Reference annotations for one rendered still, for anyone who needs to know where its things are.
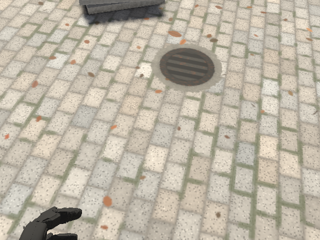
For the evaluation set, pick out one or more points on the left robot hand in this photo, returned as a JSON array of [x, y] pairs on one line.
[[49, 219]]

